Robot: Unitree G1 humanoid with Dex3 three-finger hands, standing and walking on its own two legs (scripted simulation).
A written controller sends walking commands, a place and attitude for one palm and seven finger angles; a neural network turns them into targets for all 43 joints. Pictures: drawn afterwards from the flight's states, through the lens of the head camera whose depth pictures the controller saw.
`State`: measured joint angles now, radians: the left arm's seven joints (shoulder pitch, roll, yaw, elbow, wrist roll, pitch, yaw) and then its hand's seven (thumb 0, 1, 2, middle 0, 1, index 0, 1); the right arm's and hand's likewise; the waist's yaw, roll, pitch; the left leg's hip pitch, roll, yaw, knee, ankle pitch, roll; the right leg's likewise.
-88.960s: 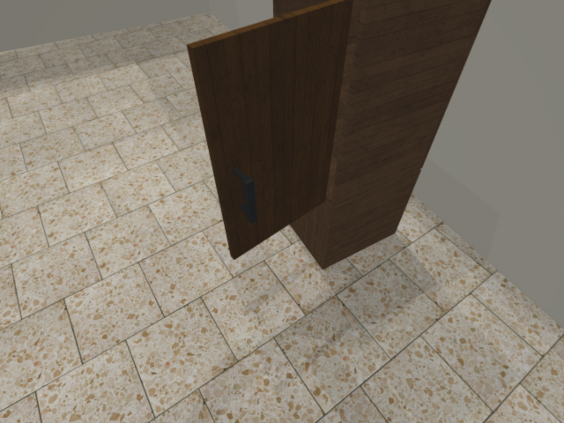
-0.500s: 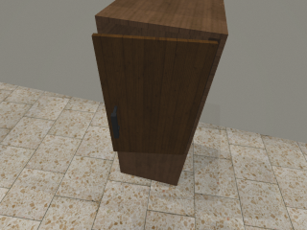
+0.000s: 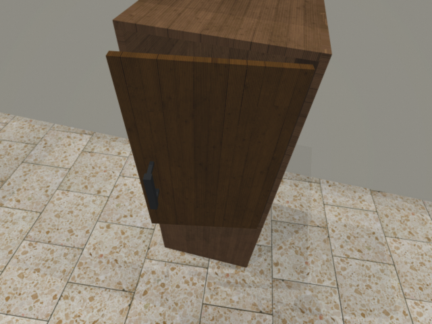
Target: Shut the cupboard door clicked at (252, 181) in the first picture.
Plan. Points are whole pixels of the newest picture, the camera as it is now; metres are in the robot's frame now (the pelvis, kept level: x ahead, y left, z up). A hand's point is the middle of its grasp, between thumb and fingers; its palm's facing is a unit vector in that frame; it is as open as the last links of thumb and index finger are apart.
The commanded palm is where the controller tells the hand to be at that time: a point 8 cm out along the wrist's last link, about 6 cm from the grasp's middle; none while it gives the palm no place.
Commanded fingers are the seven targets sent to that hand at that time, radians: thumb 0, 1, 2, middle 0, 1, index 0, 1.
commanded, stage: come to a stop and stand still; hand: left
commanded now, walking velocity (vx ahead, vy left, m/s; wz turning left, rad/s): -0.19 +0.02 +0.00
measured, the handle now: (152, 186) +0.45 +0.19 -0.08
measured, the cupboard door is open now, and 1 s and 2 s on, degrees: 11 11 11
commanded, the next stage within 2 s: look again from close up in 1.74 s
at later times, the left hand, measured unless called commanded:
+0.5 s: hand out of the picture +0.02 +0.19 -0.16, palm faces +0.03 -0.96 -0.26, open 7.4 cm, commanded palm none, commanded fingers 0.00 0.90 0.90 -0.20 -0.30 -0.20 -0.30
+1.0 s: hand out of the picture -0.16 +0.18 -0.18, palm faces +0.05 -0.99 -0.15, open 7.4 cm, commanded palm none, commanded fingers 0.00 0.90 0.90 -0.20 -0.30 -0.20 -0.30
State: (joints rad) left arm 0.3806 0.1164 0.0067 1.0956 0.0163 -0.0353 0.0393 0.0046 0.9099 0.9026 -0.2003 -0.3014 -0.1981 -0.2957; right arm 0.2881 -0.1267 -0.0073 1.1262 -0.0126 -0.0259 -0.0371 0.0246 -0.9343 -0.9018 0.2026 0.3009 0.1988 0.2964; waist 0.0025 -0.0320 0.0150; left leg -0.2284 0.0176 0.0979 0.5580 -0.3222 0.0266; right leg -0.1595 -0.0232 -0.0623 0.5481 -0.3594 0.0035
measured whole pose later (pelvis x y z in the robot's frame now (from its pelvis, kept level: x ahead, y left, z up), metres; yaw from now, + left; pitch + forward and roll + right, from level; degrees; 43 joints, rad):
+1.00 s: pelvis -0.12 +0.02 +0.00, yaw +0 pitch -2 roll -1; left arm 0.43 0.14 0.01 1.03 0.03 0.02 0.03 0.01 0.91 0.90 -0.20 -0.30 -0.20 -0.30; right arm 0.32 -0.12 -0.03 1.06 -0.02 0.04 -0.01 0.01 -0.91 -0.90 0.20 0.30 0.20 0.30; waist 0.00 -0.01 0.01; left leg -0.34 0.00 0.09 0.50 -0.19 0.06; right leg -0.27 -0.02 -0.05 0.50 -0.26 0.01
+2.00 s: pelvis -0.17 +0.06 +0.01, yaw +0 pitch -1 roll +0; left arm 0.30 0.14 0.00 1.09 0.02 0.00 0.04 0.01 0.92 0.90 -0.20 -0.30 -0.20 -0.30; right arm 0.29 -0.13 -0.02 1.14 -0.01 0.01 -0.02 0.01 -0.91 -0.90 0.20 0.30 0.20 0.30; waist -0.01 -0.01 0.04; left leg -0.17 -0.05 0.08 0.39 -0.21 0.07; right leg -0.21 -0.04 0.01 0.41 -0.19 0.04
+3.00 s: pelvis -0.07 +0.02 +0.00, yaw +1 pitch +0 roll -1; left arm 0.40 0.09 0.03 1.12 0.03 -0.04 0.03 0.00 0.91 0.90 -0.20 -0.30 -0.20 -0.30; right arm 0.26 -0.14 -0.04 1.12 -0.02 0.00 -0.03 0.01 -0.91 -0.90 0.20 0.30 0.20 0.30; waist 0.02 -0.01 0.05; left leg -0.34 0.04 0.09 0.81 -0.49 0.01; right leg -0.12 0.03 -0.03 0.49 -0.38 -0.04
